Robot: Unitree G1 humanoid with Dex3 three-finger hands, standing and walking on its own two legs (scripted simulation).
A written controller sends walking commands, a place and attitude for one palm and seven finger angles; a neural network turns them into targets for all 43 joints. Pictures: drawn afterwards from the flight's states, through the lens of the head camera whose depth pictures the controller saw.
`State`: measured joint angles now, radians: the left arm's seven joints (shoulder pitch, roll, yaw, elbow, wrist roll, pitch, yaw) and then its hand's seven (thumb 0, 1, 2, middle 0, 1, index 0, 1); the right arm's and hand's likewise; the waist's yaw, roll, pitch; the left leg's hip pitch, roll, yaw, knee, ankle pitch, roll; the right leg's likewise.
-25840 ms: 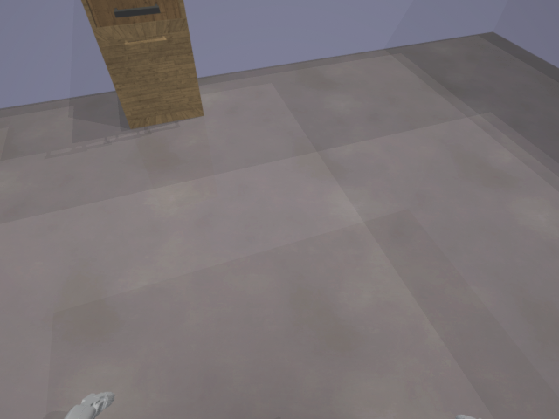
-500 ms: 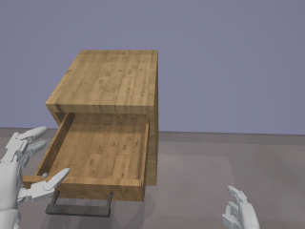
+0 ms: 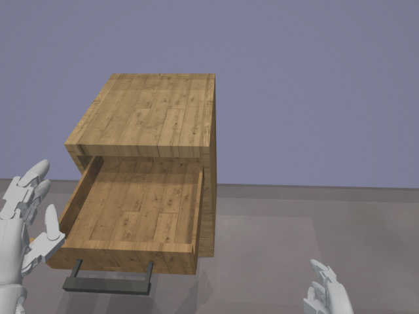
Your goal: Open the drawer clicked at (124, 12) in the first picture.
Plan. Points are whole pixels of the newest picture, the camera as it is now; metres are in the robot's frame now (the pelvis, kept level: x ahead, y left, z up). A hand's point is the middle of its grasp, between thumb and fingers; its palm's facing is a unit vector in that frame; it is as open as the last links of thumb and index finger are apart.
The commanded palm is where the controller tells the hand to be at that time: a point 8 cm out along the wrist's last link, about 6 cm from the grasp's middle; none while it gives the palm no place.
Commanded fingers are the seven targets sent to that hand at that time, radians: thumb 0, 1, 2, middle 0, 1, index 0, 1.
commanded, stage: step back with the hand held close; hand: left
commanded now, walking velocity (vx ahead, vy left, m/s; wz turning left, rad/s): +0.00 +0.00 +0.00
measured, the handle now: (110, 275) +0.22 +0.28 -0.14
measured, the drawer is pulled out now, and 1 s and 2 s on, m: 0.29 0.29 0.29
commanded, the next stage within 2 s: stop stepping back and stand still in 1.66 s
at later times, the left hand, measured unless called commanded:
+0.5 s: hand (27, 251) +0.15 +0.27 +0.15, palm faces +0.32 -0.81 -0.50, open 7.4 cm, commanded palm +0.09 +0.31 +0.17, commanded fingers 0.00 0.90 0.90 -0.20 -0.30 -0.20 -0.30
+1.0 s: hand (8, 285) +0.11 +0.27 +0.15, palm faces +0.37 -0.82 -0.44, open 7.4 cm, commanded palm +0.04 +0.31 +0.17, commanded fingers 0.00 0.90 0.90 -0.20 -0.30 -0.20 -0.30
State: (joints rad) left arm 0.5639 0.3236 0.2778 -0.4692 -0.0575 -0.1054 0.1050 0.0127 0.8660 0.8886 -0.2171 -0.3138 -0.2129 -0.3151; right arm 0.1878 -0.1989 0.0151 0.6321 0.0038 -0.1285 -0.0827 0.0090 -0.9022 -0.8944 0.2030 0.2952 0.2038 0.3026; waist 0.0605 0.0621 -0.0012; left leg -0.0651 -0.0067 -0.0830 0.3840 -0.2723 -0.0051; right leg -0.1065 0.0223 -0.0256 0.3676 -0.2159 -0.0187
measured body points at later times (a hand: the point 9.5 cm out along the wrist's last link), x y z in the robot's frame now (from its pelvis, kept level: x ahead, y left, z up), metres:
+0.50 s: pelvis -0.03 +0.03 +0.00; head +0.01 +0.04 +0.44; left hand +0.13 +0.32 +0.17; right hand +0.17 -0.20 -0.08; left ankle -0.04 +0.13 -0.74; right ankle -0.01 -0.11 -0.74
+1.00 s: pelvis -0.08 +0.02 -0.01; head -0.05 +0.05 +0.43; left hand +0.08 +0.31 +0.18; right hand +0.10 -0.22 -0.09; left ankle -0.04 +0.13 -0.74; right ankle -0.01 -0.11 -0.74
